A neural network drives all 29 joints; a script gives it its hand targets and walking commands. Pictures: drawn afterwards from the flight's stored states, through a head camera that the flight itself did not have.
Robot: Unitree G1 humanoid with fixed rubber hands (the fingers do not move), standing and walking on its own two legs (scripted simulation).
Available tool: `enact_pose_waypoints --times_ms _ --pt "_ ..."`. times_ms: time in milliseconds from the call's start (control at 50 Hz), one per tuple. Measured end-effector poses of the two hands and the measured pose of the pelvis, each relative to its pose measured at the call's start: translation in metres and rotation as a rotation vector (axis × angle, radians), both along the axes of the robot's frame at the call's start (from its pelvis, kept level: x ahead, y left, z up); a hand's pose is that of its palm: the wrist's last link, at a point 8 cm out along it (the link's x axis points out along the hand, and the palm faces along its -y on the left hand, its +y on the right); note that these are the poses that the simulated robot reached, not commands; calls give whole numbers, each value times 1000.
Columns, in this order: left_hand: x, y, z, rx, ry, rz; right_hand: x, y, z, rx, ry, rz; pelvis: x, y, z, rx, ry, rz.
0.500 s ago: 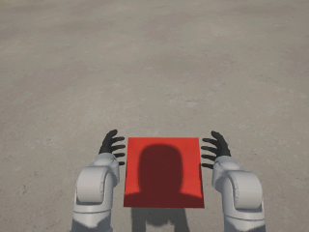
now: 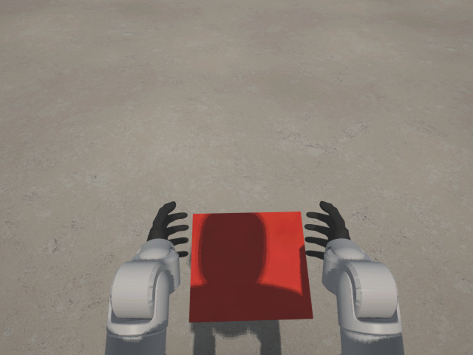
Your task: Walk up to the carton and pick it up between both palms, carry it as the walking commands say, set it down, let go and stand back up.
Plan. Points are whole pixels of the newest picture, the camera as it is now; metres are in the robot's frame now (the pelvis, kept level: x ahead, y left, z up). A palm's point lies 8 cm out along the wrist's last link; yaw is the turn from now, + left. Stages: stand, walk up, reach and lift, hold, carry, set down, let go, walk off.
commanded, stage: carry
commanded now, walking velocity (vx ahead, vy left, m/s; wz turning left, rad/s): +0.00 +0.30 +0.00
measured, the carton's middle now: (247, 267) +0.30 +0.01 -0.03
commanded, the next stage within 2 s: none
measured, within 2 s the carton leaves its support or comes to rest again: neither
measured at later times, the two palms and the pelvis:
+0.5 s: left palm (49, 249) +0.25 +0.30 +0.10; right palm (235, 261) +0.25 +0.03 +0.10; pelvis -0.04 +0.17 -0.01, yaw +0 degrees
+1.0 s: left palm out of the picture +0.22 +0.46 +0.11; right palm (106, 282) +0.21 +0.20 +0.11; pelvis -0.07 +0.34 +0.01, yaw -1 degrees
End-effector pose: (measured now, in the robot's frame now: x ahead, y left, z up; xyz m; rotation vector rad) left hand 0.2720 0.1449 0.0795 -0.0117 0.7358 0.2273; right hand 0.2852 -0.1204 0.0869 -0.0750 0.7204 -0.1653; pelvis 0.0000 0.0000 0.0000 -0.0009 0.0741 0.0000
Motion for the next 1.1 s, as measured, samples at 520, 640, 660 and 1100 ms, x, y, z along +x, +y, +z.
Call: enact_pose_waypoints --times_ms 520,640,660,1100 --pt "-22 163 12 29 -87 -43 -37 164 12 18 -89 -61 -37 178 -10 21 -5 -12" --pt "-48 212 -1 -8 -18 -9 -51 212 -2 -10 -4 -9 -50 214 -4 -1 -3 -19" --pt "-51 217 1 -5 -26 -12 -53 216 -2 -3 -11 -12 -52 220 -4 1 -1 -19" --pt "-48 378 18 38 -101 -67 -72 379 15 27 -96 -88 -69 401 -8 35 0 -19"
